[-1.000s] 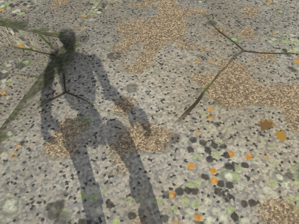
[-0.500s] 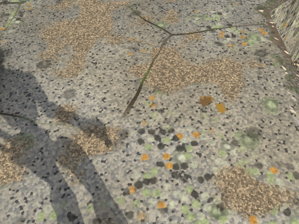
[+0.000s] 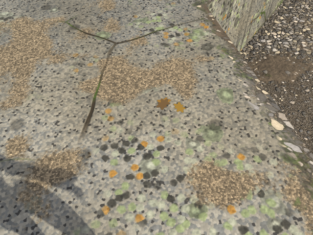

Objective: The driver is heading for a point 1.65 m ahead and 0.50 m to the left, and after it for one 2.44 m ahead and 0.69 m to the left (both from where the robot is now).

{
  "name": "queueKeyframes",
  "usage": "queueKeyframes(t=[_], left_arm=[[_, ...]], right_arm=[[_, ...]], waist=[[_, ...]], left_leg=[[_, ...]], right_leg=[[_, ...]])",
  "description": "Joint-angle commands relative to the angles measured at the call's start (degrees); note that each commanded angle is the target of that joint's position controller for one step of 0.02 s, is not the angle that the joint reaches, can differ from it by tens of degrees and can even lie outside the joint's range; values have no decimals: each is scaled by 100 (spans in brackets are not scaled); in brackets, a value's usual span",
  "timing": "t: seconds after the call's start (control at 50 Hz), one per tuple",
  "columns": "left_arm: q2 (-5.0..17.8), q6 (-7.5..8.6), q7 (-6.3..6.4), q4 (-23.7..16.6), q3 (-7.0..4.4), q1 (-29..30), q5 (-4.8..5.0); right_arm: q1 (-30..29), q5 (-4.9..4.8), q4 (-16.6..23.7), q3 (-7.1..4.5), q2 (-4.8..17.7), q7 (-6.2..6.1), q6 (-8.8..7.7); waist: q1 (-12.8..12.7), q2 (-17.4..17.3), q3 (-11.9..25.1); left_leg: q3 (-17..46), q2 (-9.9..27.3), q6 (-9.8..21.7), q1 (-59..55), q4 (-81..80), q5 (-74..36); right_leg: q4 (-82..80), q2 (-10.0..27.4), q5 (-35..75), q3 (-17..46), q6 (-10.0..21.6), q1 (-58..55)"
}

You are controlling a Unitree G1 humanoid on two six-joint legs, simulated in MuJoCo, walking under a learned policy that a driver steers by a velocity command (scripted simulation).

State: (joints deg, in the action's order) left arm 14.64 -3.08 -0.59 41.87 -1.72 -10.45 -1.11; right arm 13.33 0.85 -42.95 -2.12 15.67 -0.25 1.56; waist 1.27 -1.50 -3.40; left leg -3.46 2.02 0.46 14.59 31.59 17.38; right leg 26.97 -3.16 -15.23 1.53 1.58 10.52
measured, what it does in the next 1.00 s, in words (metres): walks ahead: left foot, then right foot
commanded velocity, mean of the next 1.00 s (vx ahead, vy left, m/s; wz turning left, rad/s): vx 0.22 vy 0.00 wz -0.04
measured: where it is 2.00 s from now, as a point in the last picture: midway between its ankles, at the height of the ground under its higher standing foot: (155, 172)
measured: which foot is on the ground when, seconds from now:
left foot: up 0.00-0.20, down 0.22-0.96, up 0.98-1.00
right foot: down 0.00-0.58, up 0.60-0.94, down 0.96-1.00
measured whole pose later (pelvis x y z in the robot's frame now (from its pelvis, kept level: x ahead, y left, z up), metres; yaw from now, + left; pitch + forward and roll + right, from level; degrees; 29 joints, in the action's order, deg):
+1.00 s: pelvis +0.20 -0.02 -0.02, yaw +0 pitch +1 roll +0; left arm 14.1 3.6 -1.0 47.0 -1.7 -1.4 -2.3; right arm 26.3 0.5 -60.4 -1.6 12.7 0.0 -3.8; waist 3.2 -0.5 -3.6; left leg 2.3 -0.3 2.5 1.9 44.1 27.5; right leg 34.5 -1.4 -8.9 -5.2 5.7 25.9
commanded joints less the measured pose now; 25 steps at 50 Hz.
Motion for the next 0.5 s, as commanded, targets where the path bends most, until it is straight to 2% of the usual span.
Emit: queueKeyframes(t=[0.02, 0.04, 0.06, 0.08, 0.1, 0.14, 0.18, 0.22, 0.24, 0.26, 0.28, 0.32, 0.34, 0.36, 0.38, 0.42, 0.44, 0.46, 0.5], left_arm=[[815, 227, 77, -298, -118, -22, -34], [644, 266, 90, -273, -36, 94, -40], [578, 276, 121, -227, 5, 196, -58], [615, 299, 165, -168, 13, 203, -21], [608, 317, 187, -110, 22, 177, -7], [570, 332, 197, -11, 45, 121, 22], [573, 321, 203, 65, 45, 232, 58], [529, 315, 190, 159, 52, 137, 35], [521, 299, 159, 224, 26, -67, 43], [551, 284, 165, 356, 29, 2, 31], [548, 278, 171, 424, 19, 49, 30], [572, 298, 168, 552, -1, 41, 41], [546, 315, 169, 619, 2, 29, 39], [529, 320, 172, 724, 3, -51, 38], [610, 299, 175, 799, -37, -89, 35], [730, 220, 144, 850, -103, -150, -9], [750, 210, 127, 855, -119, -198, 0], [759, 228, 118, 880, -132, -276, 12], [845, 299, 110, 956, -189, -436, 14]], right_arm=[[-106, -30, 382, -58, 444, -29, 38], [-145, -56, 352, -78, 464, -11, 71], [-129, -70, 273, -87, 464, 5, 72], [-83, -39, 223, -107, 482, 11, 70], [53, -18, 118, -89, 443, 11, 54], [184, -25, -35, -46, 341, -12, 36], [280, -23, -175, 2, 252, -50, 16], [201, 55, -222, 2, 455, -70, -56], [98, -3, -318, -70, 718, -58, -64], [98, -29, -387, -59, 570, -21, -77], [144, -20, -465, -25, 451, -12, -99], [144, -7, -585, -11, 414, -48, -136], [150, -16, -653, -13, 418, -64, -151], [208, -8, -735, -13, 406, -66, -155], [229, 9, -779, -43, 450, -62, -141], [185, 66, -756, -68, 479, -30, -97], [140, 67, -723, -64, 461, -15, -100], [103, 70, -697, -49, 398, -3, -130], [93, 88, -676, -27, 278, 22, -242]], waist=[[-183, 1138, 397], [-129, 1094, 316], [-89, 1043, 265], [-64, 1145, 248], [-50, 1132, 384], [-51, 949, 539], [49, 779, 543], [-51, 586, 445], [-276, 167, 142], [-123, 81, 36], [-79, 8, -6], [-88, -81, 147], [-92, -62, 201], [-96, 15, 363], [-98, 125, 311], [-119, 283, -166], [-146, 329, -418], [-171, 401, -525], [-184, 658, -369]], left_leg=[[380, 33, -19, 245, 419, 1109], [417, -42, 2, 322, 483, 1054], [460, -43, -3, 299, 443, 886], [434, -75, -16, 284, 378, 676], [406, -116, -48, 168, 317, 566], [343, -166, -98, -68, 22, 393], [343, -105, -116, -598, -762, -551], [753, 297, -110, -1078, -1091, -1369], [790, 302, -26, -725, -876, -1391], [785, 266, 0, -462, -971, -1136], [789, 257, -9, -363, -1090, -1042], [802, 251, -1, -433, -1176, -1152], [811, 260, 14, -503, -1183, -1186], [759, 198, 48, -600, -1172, -675], [643, 43, 123, -530, -987, 155], [670, -87, 302, 37, -792, 1692], [728, -99, 368, 309, -702, 1953], [747, -112, 405, 499, -554, 1874], [564, -195, 414, 561, -211, 1131]], right_leg=[[-1108, 1980, 2121, 1883, 991, -230], [-1110, 1842, 2073, 1709, 993, -226], [-1091, 1626, 2088, 1477, 880, -255], [-996, 1465, 2424, 1301, 777, -337], [-866, 1348, 2878, 1122, 740, -469], [-684, 1287, 3192, 990, 713, -559], [-594, 1150, 2493, 912, 537, -279], [-724, 902, 942, 964, 258, 229], [-931, 639, 563, 830, 205, 270], [-898, 615, 487, 761, 196, 91], [-820, 626, 576, 747, 195, -35], [-709, 660, 959, 727, 213, -201], [-713, 672, 1029, 723, 212, -212], [-771, 615, 421, 700, 238, -243], [-752, 516, -555, 700, 323, -121], [-867, 528, -2409, 935, 539, 407], [-951, 636, -2814, 1161, 643, 579], [-1035, 787, -2948, 1431, 744, 562], [-1302, 1146, -2861, 1977, 923, 277]])
Keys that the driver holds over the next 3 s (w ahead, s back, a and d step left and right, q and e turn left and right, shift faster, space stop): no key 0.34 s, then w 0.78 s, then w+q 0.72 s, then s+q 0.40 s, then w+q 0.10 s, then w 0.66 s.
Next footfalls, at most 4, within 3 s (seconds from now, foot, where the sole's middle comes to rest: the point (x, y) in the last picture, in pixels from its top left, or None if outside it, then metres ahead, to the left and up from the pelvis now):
0.22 left None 0.02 0.12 -0.77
0.96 right None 0.34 -0.10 -0.77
1.50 left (147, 199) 0.63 0.08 -0.77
2.02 right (156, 138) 0.97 0.03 -0.77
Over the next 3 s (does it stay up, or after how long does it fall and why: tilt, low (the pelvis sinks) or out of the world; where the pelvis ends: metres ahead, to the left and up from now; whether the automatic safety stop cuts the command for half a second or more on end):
stays up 0.94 0.16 -0.02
